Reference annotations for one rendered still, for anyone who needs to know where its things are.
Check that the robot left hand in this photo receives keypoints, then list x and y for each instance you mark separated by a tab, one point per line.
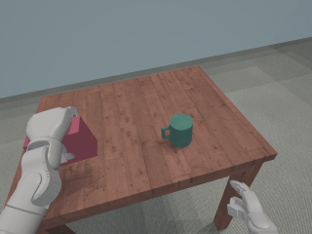
53	123

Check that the robot left forearm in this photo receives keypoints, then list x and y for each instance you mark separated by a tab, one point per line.
38	187

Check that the table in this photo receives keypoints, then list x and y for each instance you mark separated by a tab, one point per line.
134	163

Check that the robot right forearm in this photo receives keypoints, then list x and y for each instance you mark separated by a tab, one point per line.
260	223

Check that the robot right hand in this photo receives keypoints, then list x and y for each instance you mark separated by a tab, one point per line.
240	208

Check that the sponge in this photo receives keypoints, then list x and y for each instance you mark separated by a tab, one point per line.
78	140

